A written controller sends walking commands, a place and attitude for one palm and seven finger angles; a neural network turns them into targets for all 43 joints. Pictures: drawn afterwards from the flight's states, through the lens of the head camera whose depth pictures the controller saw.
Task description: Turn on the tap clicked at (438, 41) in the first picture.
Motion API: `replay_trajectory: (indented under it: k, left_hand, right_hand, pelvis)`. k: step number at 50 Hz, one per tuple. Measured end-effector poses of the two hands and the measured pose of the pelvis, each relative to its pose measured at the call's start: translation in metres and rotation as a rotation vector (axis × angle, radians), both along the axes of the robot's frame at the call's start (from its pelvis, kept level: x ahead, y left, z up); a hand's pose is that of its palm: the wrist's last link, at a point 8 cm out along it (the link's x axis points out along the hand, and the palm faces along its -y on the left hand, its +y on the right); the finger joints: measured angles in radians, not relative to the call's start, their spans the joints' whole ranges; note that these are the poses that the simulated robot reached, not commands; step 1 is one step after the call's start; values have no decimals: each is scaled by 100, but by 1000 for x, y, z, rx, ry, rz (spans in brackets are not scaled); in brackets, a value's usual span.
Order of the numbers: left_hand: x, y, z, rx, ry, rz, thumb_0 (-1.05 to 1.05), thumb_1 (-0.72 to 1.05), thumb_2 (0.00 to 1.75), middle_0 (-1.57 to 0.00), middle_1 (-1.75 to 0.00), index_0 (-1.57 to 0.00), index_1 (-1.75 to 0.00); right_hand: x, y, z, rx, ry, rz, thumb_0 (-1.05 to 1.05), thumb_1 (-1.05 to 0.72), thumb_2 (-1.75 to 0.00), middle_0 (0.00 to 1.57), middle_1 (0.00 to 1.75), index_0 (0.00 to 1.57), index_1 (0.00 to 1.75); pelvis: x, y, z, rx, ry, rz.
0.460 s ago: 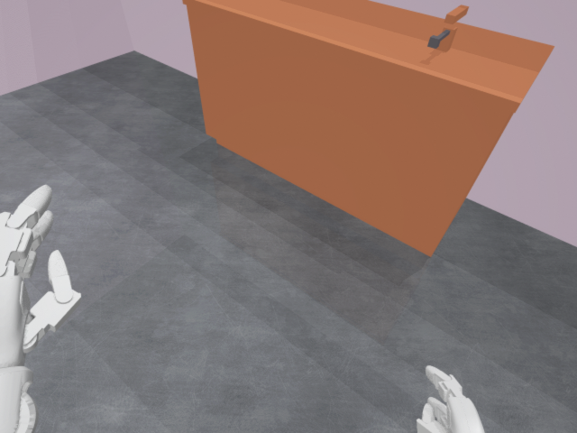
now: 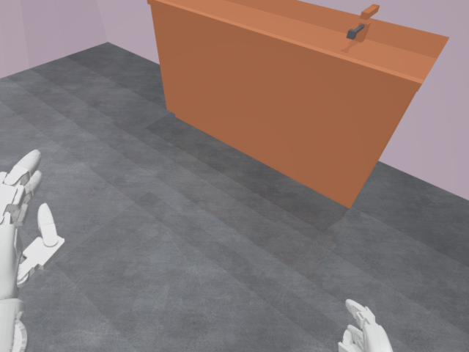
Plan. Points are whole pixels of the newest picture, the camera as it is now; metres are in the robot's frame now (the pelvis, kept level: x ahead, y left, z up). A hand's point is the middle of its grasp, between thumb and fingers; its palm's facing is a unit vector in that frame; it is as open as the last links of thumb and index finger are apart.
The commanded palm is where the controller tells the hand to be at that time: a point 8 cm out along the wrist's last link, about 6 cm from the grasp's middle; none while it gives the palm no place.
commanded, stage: walk to a spot facing it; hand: left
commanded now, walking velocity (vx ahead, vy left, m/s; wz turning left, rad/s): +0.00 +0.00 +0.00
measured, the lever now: (351, 34) +1.21 -0.37 +0.08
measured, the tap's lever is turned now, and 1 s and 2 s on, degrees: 0 0 0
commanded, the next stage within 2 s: turn to face it in 1.64 s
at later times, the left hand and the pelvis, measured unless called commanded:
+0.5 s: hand (77, 215) +0.25 +0.24 +0.15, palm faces +0.46 -0.82 -0.35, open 7.4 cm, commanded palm +0.20 +0.28 +0.18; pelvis +0.06 -0.01 -0.01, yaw +4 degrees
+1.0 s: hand (119, 132) +0.42 +0.24 +0.17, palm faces +0.42 -0.75 -0.51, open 7.4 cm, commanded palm +0.37 +0.27 +0.18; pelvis +0.22 -0.02 -0.02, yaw +2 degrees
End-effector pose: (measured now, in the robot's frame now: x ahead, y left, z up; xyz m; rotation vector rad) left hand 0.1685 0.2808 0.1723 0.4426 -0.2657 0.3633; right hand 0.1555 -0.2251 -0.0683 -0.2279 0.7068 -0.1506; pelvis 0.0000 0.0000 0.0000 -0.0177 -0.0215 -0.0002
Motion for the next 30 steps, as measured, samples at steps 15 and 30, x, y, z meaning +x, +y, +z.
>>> replay_trajectory:
  k: [15, 30]
  left_hand:
    - [9, 0, -4, 10, -17, 39, 2, 89, 90, -21, -30, -21, -30]
    - [67, 19, -12, 18, -32, 66, 1, 89, 90, -21, -30, -21, -30]
  right_hand:
    - [0, -9, -15, -21, 35, -14, 1, -91, -90, 20, 30, 20, 30]
    - [67, -8, -25, -80, 147, 34, 1, -91, -90, 20, 30, 20, 30]
  pelvis:
    - [12, -4, -9, -6, 12, 22]
    - [83, 9, -14, 13, 20, 78]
